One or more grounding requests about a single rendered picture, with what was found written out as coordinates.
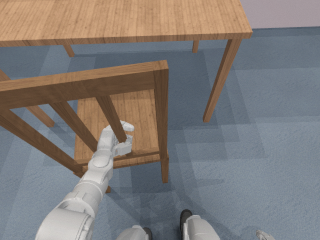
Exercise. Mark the table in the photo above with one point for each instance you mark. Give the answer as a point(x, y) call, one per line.
point(77, 22)

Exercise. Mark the left robot forearm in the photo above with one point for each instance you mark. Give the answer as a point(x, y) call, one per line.
point(90, 190)

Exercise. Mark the chair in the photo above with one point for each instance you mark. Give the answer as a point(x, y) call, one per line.
point(133, 93)

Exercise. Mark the robot left hand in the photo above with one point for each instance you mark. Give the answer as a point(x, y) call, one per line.
point(108, 140)

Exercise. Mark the left robot upper arm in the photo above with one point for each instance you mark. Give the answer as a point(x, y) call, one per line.
point(64, 224)

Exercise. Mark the robot right hand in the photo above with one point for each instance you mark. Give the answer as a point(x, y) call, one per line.
point(263, 236)

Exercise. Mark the robot right foot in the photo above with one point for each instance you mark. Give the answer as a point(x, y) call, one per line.
point(183, 217)

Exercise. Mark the right robot thigh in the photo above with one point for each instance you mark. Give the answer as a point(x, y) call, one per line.
point(198, 229)

